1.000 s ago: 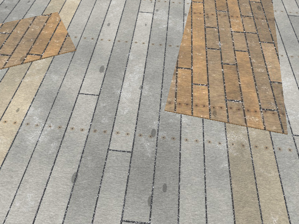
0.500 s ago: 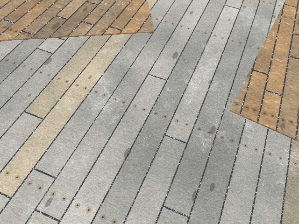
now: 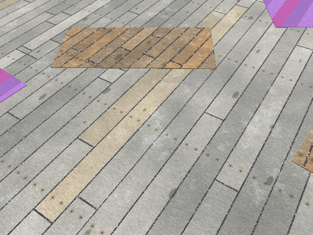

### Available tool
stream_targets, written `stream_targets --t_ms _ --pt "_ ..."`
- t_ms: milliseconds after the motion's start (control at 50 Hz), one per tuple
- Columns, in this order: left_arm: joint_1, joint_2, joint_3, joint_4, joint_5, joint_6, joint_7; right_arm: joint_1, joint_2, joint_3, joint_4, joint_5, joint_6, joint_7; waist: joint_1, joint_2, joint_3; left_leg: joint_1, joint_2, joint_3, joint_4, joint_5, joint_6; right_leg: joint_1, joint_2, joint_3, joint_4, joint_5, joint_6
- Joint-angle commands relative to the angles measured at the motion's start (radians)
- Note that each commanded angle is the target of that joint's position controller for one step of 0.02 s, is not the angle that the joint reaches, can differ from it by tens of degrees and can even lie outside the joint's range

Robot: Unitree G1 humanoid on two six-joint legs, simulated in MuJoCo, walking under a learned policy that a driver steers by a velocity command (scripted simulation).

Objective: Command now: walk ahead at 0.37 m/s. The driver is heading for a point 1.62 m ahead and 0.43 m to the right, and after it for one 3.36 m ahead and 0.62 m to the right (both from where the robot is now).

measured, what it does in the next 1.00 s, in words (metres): walks ahead, turning right: left foot, then right foot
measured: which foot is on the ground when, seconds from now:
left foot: up 0.00-0.32, down 0.34-0.78, up 0.80-1.00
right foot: down 0.00-0.34, up 0.36-0.78, down 0.80-1.00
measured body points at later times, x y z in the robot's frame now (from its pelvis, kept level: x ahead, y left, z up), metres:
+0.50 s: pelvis +0.22 +0.04 +0.01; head +0.25 +0.05 +0.45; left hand +0.37 +0.30 -0.11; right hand +0.29 -0.26 -0.08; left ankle +0.25 +0.14 -0.74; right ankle +0.14 -0.10 -0.65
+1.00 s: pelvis +0.40 -0.04 -0.01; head +0.45 -0.08 +0.44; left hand +0.68 +0.12 -0.09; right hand +0.40 -0.36 -0.11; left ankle +0.47 +0.11 -0.66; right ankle +0.45 -0.14 -0.74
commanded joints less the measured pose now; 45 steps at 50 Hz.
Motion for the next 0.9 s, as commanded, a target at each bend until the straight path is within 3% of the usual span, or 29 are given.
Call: stream_targets --t_ms 20,80,100,160,200,240,280,300,320,340,360,380,400,420,440,480,560,640,700,740,760,780,800,820,840,860,880,900 --pt "0.113 0.162 0.037 -0.02 -0.009 -0.014 0.0 -0.104 -0.161 -0.047 -0.116 0.01 -0.061 0.003 0.038 -0.186 0.146 -0.517 0.094 0.026 0.29 -0.041 -0.011 0.236 -0.374 0.596 -0.324 -0.408 -0.249" --pt "0.12 0.151 0.027 -0.031 -0.01 0.001 0.009 -0.151 -0.116 -0.043 -0.118 -0.01 -0.089 0.023 0.051 -0.15 0.123 -0.519 0.128 0.071 0.243 0.13 -0.032 0.262 -0.275 0.427 -0.33 -0.148 -0.199" --pt "0.154 0.146 0.028 -0.028 -0.013 0.006 0.012 -0.193 -0.089 -0.034 -0.129 -0.016 -0.1 0.03 0.075 -0.145 0.111 -0.474 0.118 0.096 0.18 0.159 -0.045 0.245 -0.243 0.369 -0.323 -0.015 -0.195" --pt "0.144 0.164 0.033 -0.028 -0.015 0.023 0.026 -0.247 -0.029 -0.016 -0.144 -0.009 -0.108 0.041 0.075 -0.186 0.095 -0.295 0.078 0.132 -0.021 0.274 -0.085 0.13 -0.184 0.269 -0.314 0.121 -0.18" --pt "0.17 0.176 0.037 -0.025 -0.019 0.032 0.028 -0.271 -0.037 -0.019 -0.145 -0.004 -0.109 0.047 0.081 -0.184 0.088 -0.189 0.049 0.144 -0.112 0.315 -0.099 0.079 -0.178 0.257 -0.295 0.14 -0.171" --pt "0.182 0.193 0.044 -0.025 -0.028 0.036 0.029 -0.261 -0.071 -0.032 -0.146 0.007 -0.11 0.047 0.065 -0.192 0.082 -0.105 0.051 0.117 -0.167 0.369 -0.092 0.059 -0.213 0.304 -0.281 0.131 -0.159" --pt "0.17 0.187 0.045 -0.029 -0.033 0.039 0.031 -0.22 -0.106 -0.048 -0.137 0.012 -0.112 0.041 0.023 -0.191 0.065 -0.017 0.053 0.113 -0.22 0.355 -0.065 0.063 -0.222 0.313 -0.233 0.175 -0.13" --pt "0.158 0.187 0.045 -0.032 -0.029 0.04 0.03 -0.144 -0.12 -0.06 -0.121 0.015 -0.11 0.031 -0.025 -0.207 0.037 0.103 0.059 0.11 -0.24 0.364 -0.043 0.027 -0.213 0.315 -0.171 0.229 -0.108" --pt "0.145 0.154 0.036 -0.041 -0.021 0.037 0.027 -0.04 -0.158 -0.079 -0.1 0.012 -0.108 0.018 -0.083 -0.18 -0.026 0.254 0.095 0.091 -0.262 0.351 -0.015 -0.02 -0.157 0.274 -0.027 0.286 -0.076" --pt "0.14 0.071 0.009 -0.073 0.006 0.036 0.025 0.131 -0.226 -0.097 -0.084 -0.006 -0.103 0.004 -0.151 -0.046 -0.193 0.509 0.284 -0.093 -0.257 0.239 0.048 -0.153 -0.085 0.209 0.283 0.11 -0.037" --pt "0.261 -0.018 -0.016 -0.115 -0.03 0.024 0.03 0.18 -0.305 -0.111 -0.055 -0.027 -0.088 0.014 -0.079 0.317 -0.313 0.693 0.504 -0.557 -0.402 -0.041 0.186 -0.432 0.027 0.118 0.598 -0.316 0.007" --pt "0.24 0.1 0.013 -0.08 -0.057 0.026 0.034 0.134 -0.193 -0.085 -0.061 -0.024 -0.09 0.02 -0.086 0.208 -0.201 0.586 0.486 -0.6 -0.471 -0.201 0.182 -0.527 -0.038 0.162 0.745 -0.276 0.012" --pt "0.156 0.149 0.029 -0.087 -0.056 0.031 0.031 0.078 -0.135 -0.069 -0.062 -0.014 -0.09 0.018 -0.081 0.132 -0.071 0.475 0.453 -0.428 -0.465 -0.108 0.152 -0.56 -0.076 0.139 0.769 -0.186 0.003" --pt "0.127 0.137 0.028 -0.08 -0.043 0.036 0.031 0.034 -0.105 -0.059 -0.059 -0.017 -0.091 0.018 -0.061 0.065 -0.019 0.384 0.402 -0.294 -0.47 0.053 0.136 -0.523 -0.109 0.125 0.751 -0.114 0.006" --pt "0.099 0.121 0.029 -0.083 -0.03 0.039 0.027 0.009 -0.075 -0.052 -0.049 -0.023 -0.09 0.019 -0.048 0.05 0.023 0.318 0.358 -0.195 -0.489 0.168 0.125 -0.503 -0.127 0.124 0.713 -0.066 0.007" --pt "0.098 0.085 0.026 -0.089 -0.033 0.049 0.012 -0.01 -0.073 -0.054 -0.034 -0.032 -0.1 0.015 -0.018 0.097 0.034 0.251 0.329 -0.069 -0.52 0.32 0.124 -0.448 -0.15 0.108 0.689 -0.007 0.01" --pt "0.004 0.057 0.015 -0.136 -0.02 0.063 0.003 -0.029 -0.099 -0.067 -0.004 -0.018 -0.112 0.011 -0.008 0.029 0.105 0.206 0.348 0.057 -0.57 0.516 0.163 -0.507 -0.159 0.095 0.556 0.069 0.041" --pt "-0.1 0.037 0.002 -0.17 -0.004 0.045 -0.026 -0.049 -0.145 -0.075 0.015 -0.013 -0.089 -0.006 -0.032 0.015 0.094 0.181 0.293 0.244 -0.512 0.793 0.116 -0.373 -0.115 -0.008 0.27 0.278 0.038" --pt "-0.148 0.059 0.012 -0.201 -0.01 0.049 -0.05 -0.018 -0.178 -0.082 0.039 0.005 -0.072 -0.015 -0.038 0.023 0.06 0.261 0.314 0.273 -0.443 0.867 0.092 -0.323 -0.085 -0.037 0.17 0.29 0.004" --pt "-0.117 0.103 0.033 -0.209 -0.003 0.056 -0.058 -0.025 -0.203 -0.092 0.038 0.023 -0.059 -0.021 -0.003 0.043 0.018 0.308 0.322 0.286 -0.326 1.016 0.072 -0.255 -0.038 -0.066 0.138 0.213 -0.036" --pt "-0.054 0.135 0.05 -0.198 -0.002 0.06 -0.057 -0.031 -0.21 -0.095 0.034 0.03 -0.051 -0.024 0.034 0.043 -0.021 0.308 0.315 0.295 -0.212 1.071 0.059 -0.172 -0.006 -0.08 0.116 0.187 -0.062" --pt "0.059 0.174 0.074 -0.17 -0.001 0.061 -0.048 -0.04 -0.192 -0.089 0.025 0.033 -0.044 -0.025 0.097 0.015 -0.081 0.27 0.278 0.317 -0.037 1.031 0.03 -0.021 0.031 -0.089 0.043 0.258 -0.095" --pt "0.139 0.228 0.093 -0.165 -0.002 0.067 -0.025 0.002 -0.151 -0.073 0.012 0.012 -0.047 -0.021 0.129 -0.091 -0.143 0.091 0.215 0.326 0.225 0.709 -0.028 0.201 -0.044 0.033 0.006 0.548 -0.146" --pt "0.079 0.321 0.093 -0.202 0.01 0.073 -0.004 0.133 -0.032 -0.035 -0.009 -0.058 -0.05 -0.004 -0.006 -0.353 -0.243 -0.261 0.055 0.275 0.597 -0.268 -0.097 0.492 -0.314 0.418 0.13 1.053 -0.319" --pt "0.073 0.283 0.08 -0.245 0.021 0.064 -0.016 0.142 -0.124 -0.037 -0.001 -0.035 -0.056 0.011 0.052 -0.241 -0.473 -0.316 0.017 0.042 0.753 -0.275 -0.101 0.533 -0.428 0.704 -0.01 0.75 -0.448" --pt "0.02 0.228 0.068 -0.249 0.009 0.06 -0.024 0.022 -0.182 -0.054 -0.019 -0.001 -0.05 0.014 0.074 -0.119 -0.352 -0.362 0.066 0.019 0.73 -0.158 -0.085 0.43 -0.366 0.59 -0.074 0.564 -0.388" --pt "-0.026 0.197 0.06 -0.238 -0.011 0.06 -0.021 -0.025 -0.168 -0.05 -0.037 -0.001 -0.043 0.005 0.044 -0.067 -0.215 -0.387 0.096 0.034 0.648 -0.074 -0.081 0.297 -0.309 0.499 -0.098 0.435 -0.325" --pt "-0.058 0.174 0.052 -0.238 -0.018 0.064 -0.015 -0.039 -0.156 -0.048 -0.029 -0.013 -0.032 -0.008 0.02 -0.036 -0.138 -0.364 0.123 0.034 0.576 -0.029 -0.086 0.172 -0.27 0.445 -0.12 0.388 -0.288"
